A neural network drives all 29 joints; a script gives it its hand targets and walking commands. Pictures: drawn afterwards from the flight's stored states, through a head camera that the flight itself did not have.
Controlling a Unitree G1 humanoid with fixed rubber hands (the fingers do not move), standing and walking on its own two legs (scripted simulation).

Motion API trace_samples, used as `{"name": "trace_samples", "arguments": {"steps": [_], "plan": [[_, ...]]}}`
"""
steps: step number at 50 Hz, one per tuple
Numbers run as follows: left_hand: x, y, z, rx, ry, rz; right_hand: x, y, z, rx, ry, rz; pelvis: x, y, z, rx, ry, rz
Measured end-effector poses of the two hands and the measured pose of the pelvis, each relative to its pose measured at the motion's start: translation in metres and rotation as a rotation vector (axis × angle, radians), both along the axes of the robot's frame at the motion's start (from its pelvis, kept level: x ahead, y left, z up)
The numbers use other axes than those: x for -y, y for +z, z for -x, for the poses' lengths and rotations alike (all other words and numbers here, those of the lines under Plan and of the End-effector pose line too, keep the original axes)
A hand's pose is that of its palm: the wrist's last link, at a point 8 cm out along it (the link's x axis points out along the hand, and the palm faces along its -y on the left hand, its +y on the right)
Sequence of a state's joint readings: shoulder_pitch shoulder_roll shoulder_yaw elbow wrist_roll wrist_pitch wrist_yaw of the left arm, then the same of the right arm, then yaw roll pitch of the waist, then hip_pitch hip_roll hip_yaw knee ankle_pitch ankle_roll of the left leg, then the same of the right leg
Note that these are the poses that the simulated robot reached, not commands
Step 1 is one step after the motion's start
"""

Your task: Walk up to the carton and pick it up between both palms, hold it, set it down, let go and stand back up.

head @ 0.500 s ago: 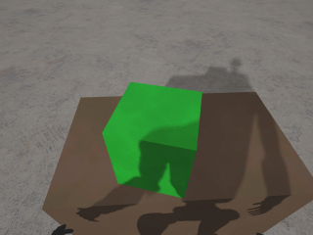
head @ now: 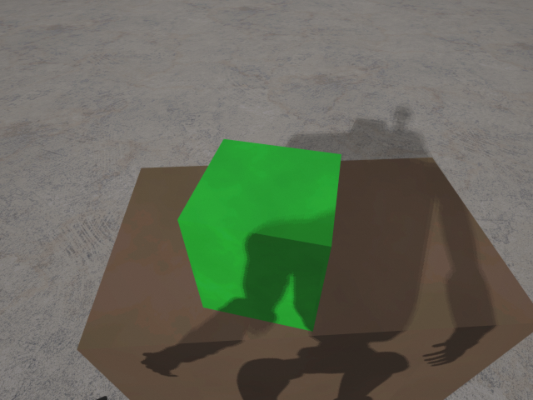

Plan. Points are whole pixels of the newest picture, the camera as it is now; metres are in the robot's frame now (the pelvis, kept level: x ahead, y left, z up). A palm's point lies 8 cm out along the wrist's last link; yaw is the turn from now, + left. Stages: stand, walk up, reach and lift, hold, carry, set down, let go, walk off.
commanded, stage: stand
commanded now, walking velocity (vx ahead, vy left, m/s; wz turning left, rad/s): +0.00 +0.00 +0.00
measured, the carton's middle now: (268, 235) +0.40 +0.01 +0.02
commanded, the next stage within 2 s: none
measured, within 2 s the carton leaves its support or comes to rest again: neither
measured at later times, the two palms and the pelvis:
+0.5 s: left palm out of the picture +0.09 +0.29 -0.10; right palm out of the picture +0.08 -0.28 -0.11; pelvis +0.00 +0.00 +0.00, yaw +0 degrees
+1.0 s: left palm out of the picture +0.10 +0.29 -0.10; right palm out of the picture +0.09 -0.28 -0.11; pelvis +0.00 +0.00 +0.00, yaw +0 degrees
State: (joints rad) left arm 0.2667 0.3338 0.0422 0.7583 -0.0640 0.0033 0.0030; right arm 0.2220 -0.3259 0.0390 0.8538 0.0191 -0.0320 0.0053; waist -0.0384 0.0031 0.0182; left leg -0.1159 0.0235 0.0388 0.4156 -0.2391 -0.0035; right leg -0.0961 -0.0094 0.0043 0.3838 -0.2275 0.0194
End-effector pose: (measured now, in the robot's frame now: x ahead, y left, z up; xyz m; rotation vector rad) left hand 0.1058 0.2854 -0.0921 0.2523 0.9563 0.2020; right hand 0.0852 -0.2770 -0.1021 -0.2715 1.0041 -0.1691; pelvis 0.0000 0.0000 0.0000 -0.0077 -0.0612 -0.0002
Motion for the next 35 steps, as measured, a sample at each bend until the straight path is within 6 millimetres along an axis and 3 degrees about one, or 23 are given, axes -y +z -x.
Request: {"name": "trace_samples", "arguments": {"steps": [20,35], "plan": [[-0.002,-0.004,0.012,-0.036,0.01,-0.003,0.001,-0.004,0.009,-0.03,-0.008,-0.003,0.0,0.0,0.003,0.004,0.0,0.0],[-0.001,-0.007,0.008,-0.057,0.006,-0.001,0.004,-0.005,0.002,-0.043,-0.008,0.005,0.0,0.0,-0.002,-0.003,0.0,0.0]]}}
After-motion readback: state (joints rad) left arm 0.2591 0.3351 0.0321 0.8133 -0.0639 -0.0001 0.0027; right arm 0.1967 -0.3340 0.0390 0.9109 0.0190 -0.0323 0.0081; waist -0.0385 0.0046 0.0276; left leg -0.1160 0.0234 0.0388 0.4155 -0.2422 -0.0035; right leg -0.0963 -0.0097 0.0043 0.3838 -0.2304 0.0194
